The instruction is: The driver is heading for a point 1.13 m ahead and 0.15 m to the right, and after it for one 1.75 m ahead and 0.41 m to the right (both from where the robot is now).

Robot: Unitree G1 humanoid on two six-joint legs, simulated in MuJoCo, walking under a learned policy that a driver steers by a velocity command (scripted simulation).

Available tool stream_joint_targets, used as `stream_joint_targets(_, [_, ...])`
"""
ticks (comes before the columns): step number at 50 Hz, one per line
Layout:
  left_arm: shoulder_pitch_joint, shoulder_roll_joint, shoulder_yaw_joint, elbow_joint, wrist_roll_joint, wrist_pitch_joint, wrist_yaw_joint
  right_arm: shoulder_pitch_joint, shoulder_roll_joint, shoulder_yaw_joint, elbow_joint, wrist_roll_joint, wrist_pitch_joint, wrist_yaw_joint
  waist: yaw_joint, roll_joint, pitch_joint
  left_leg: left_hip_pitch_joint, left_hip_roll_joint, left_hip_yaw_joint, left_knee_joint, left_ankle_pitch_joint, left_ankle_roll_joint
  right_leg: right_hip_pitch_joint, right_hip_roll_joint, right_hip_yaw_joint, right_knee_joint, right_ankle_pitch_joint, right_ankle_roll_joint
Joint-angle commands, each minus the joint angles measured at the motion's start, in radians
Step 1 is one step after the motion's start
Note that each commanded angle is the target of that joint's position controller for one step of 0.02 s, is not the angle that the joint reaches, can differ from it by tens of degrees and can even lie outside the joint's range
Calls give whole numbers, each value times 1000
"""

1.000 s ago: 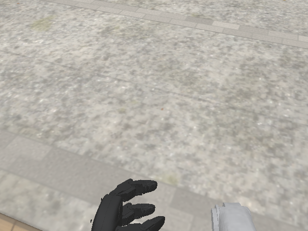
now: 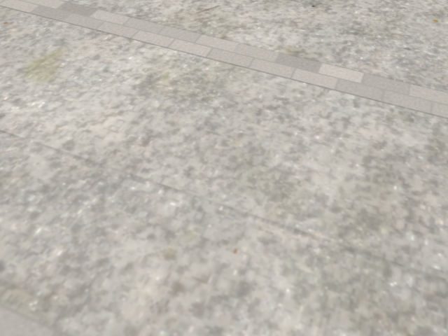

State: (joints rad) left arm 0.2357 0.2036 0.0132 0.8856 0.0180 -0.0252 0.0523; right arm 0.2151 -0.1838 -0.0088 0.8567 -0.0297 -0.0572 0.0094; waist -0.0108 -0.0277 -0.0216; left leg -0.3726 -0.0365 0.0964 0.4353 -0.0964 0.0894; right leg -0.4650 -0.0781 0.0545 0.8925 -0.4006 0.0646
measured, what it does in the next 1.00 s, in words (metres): walks ahead: right foot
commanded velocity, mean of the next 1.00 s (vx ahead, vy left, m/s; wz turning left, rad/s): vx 0.09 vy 0.00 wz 0.00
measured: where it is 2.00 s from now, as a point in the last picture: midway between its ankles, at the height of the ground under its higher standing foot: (225, 316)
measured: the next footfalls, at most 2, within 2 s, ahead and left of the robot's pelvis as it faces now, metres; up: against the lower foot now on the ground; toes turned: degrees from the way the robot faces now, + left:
right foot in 0.12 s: +0.08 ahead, -0.16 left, +0.00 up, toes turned -1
left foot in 1.36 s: +0.43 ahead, +0.11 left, +0.00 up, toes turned +4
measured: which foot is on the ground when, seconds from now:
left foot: down 0.00-0.94, up 0.96-1.00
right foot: up 0.00-0.10, down 0.12-1.00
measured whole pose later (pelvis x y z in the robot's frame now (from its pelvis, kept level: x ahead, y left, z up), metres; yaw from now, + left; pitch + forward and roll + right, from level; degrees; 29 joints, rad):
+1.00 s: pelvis +0.10 -0.04 +0.00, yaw +0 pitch +1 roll +0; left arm 0.40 0.16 0.06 1.03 0.00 -0.09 0.03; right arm 0.30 -0.23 -0.07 1.03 0.04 -0.04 -0.02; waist 0.03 0.04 -0.05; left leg -0.36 0.02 0.03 0.79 -0.41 0.05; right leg -0.24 0.00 -0.06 0.54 -0.33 -0.05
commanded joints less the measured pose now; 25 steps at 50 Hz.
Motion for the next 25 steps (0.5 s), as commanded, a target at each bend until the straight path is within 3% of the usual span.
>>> stream_joint_targets(1, [168, 38, 11, 11, -2, 31, 12, -69, -134, -32, -70, 12, 2, -16, 54, 159, -56, -101, 251, -237, -224, -248, 140, 205, 1, -25, -116, 71, -5])
stream_joint_targets(3, [148, 42, 16, 12, 1, 35, 12, -71, -126, -32, -59, 23, 13, -22, 58, 148, 5, -152, 246, -251, -227, -409, 108, 245, 8, -40, -221, 134, -27])
stream_joint_targets(5, [146, 34, 15, 17, 15, 33, 9, -35, -91, -24, -33, 33, 20, -24, 55, 105, 48, -166, 216, -250, -211, -525, 47, 277, 0, -31, -359, 181, -61])
stream_joint_targets(6, [146, 38, 13, 14, 21, 30, 8, -19, -90, -26, -19, 38, 21, -24, 42, 87, 86, -165, 187, -240, -177, -521, 14, 260, -22, -1, -428, 174, -81])
stream_joint_targets(7, [128, 88, 25, 13, 13, 26, 10, 13, -97, -32, -10, 38, 18, -25, 5, 14, 106, -145, 142, -203, -151, -448, -7, 220, -26, -2, -439, 105, -100])
stream_joint_targets(8, [119, 99, 36, 30, -2, 21, 6, 21, -101, -38, 2, 34, 22, -32, 2, -83, 105, -50, 93, -131, -105, -365, -25, 115, -4, -2, -472, -20, -109])
stream_joint_targets(10, [93, 44, 27, 40, -1, 2, 2, 7, -94, -42, 13, 23, 25, -40, -5, -98, 80, 77, 80, -102, -28, -253, -28, 44, -7, 8, -529, -52, -90])
stream_joint_targets(13, [89, 33, 29, 50, -8, -16, 1, 15, -75, -40, 36, 17, 29, -41, -6, -53, 45, 115, 81, -98, -9, -184, -13, 81, -1, 1, -518, 29, -78])
stream_joint_targets(17, [135, 27, 28, 76, -9, -19, 2, 2, -70, -38, 52, 26, 30, -36, 8, 1, 14, 126, 90, -104, -6, -109, -5, 152, 11, -18, -489, 162, -79])
stream_joint_targets(25, [181, 18, 23, 109, -5, -9, 5, 23, -76, -35, 89, 34, 40, -38, 9, 29, 7, 160, 99, -103, 7, 58, -7, 214, 23, -35, -483, 294, -74])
